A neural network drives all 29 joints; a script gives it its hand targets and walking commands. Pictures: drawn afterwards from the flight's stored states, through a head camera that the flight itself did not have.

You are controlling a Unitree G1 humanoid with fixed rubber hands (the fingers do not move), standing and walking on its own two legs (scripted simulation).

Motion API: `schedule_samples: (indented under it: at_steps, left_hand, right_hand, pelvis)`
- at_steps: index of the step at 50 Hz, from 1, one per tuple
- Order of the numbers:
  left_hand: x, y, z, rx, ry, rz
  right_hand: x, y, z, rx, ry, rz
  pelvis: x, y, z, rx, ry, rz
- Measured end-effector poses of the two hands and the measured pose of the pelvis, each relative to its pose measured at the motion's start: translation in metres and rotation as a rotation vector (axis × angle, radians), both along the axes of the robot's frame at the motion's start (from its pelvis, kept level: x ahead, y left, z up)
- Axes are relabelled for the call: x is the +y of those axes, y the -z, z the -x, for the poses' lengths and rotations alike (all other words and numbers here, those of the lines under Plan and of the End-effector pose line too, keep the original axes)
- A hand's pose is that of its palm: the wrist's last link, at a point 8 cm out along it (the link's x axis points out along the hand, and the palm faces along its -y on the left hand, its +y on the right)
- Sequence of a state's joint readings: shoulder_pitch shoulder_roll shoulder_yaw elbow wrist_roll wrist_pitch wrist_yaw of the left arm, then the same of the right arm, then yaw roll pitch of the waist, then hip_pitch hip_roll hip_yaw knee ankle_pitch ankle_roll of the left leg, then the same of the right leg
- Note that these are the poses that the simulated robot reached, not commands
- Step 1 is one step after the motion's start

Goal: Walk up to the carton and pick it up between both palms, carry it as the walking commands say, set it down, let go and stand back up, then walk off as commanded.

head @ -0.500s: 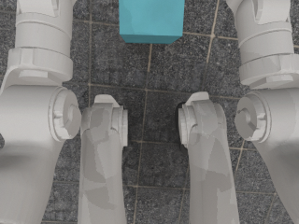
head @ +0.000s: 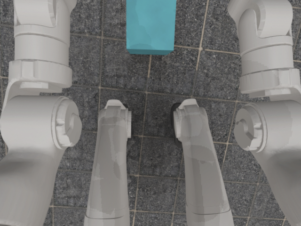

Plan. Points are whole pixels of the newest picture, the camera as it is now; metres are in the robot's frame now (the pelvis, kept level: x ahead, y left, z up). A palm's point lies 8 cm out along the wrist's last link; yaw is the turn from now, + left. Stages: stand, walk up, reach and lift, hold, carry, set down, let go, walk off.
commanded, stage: set down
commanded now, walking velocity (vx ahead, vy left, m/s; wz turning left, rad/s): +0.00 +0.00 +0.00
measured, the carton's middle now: (150, 16) +0.58 +0.00 -0.46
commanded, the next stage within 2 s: let go in 0.32 s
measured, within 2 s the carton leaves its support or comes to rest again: neither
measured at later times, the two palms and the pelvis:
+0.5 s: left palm out of the picture +0.54 +0.18 -0.02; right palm out of the picture +0.52 -0.16 -0.03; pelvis +0.00 +0.00 +0.10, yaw +1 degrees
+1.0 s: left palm out of the picture +0.37 +0.24 +0.11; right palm out of the picture +0.35 -0.21 +0.10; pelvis +0.07 -0.01 +0.18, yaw +2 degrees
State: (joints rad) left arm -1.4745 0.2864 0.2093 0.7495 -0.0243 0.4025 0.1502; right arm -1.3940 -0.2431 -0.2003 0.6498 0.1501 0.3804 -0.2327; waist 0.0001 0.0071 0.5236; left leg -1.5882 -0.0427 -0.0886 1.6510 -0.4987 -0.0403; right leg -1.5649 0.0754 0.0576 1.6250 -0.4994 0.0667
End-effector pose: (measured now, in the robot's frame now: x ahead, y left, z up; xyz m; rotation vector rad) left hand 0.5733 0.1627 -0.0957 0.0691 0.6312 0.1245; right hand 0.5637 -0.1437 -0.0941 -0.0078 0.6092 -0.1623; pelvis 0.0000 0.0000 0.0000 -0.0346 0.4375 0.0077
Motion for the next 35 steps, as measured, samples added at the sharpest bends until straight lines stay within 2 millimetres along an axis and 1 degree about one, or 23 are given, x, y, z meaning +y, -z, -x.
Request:
schedule_samples:
  at_steps: [7, 11, 13, 16, 19, 21, 24, 27, 29, 31, 35]
  left_hand:
    - [0.001, -0.047, 0.001, -0.018, 0.008, 0.008]
    - [0.002, -0.072, 0.002, -0.029, 0.012, 0.013]
    - [0.002, -0.082, 0.002, -0.033, 0.016, 0.017]
    - [0.003, -0.088, 0.004, -0.016, 0.022, 0.022]
    - [0.002, -0.089, 0.005, -0.010, 0.031, 0.029]
    - [0.003, -0.086, 0.009, -0.001, 0.033, 0.030]
    - [0.009, -0.076, 0.026, 0.037, 0.026, 0.019]
    - [0.025, -0.074, 0.054, 0.074, 0.006, -0.018]
    - [0.037, -0.080, 0.077, 0.094, -0.007, -0.048]
    - [0.047, -0.090, 0.099, 0.112, -0.016, -0.075]
    - [0.058, -0.111, 0.137, 0.156, -0.007, -0.109]
  right_hand:
    - [0.001, -0.047, 0.001, -0.014, -0.005, 0.015]
    - [0.000, -0.068, 0.003, -0.011, -0.005, 0.024]
    - [-0.001, -0.073, 0.005, 0.010, -0.006, 0.032]
    - [-0.003, -0.073, 0.010, 0.062, 0.006, 0.025]
    - [-0.005, -0.073, 0.014, 0.071, 0.008, 0.028]
    - [-0.006, -0.071, 0.018, 0.079, 0.001, 0.043]
    - [-0.011, -0.067, 0.034, 0.090, -0.006, 0.050]
    - [-0.021, -0.068, 0.059, 0.113, -0.025, 0.072]
    - [-0.028, -0.073, 0.078, 0.135, -0.052, 0.094]
    - [-0.033, -0.083, 0.096, 0.153, -0.079, 0.110]
    - [-0.040, -0.104, 0.127, 0.191, -0.126, 0.117]
  pelvis:
    - [0.000, -0.036, 0.001, -0.022, -0.003, 0.001]
    - [0.000, -0.056, 0.002, -0.031, -0.006, 0.001]
    - [-0.001, -0.064, 0.003, -0.029, -0.008, 0.001]
    - [-0.001, -0.073, 0.002, -0.002, -0.009, 0.001]
    - [-0.001, -0.081, 0.002, 0.014, -0.008, 0.001]
    - [-0.001, -0.086, 0.001, 0.004, -0.008, 0.001]
    - [-0.002, -0.096, 0.000, -0.034, -0.010, 0.000]
    - [-0.003, -0.104, -0.006, -0.048, -0.011, -0.003]
    - [-0.004, -0.111, -0.010, -0.069, -0.014, -0.006]
    - [-0.005, -0.119, -0.014, -0.096, -0.016, -0.009]
    - [-0.008, -0.133, -0.020, -0.162, -0.020, -0.016]
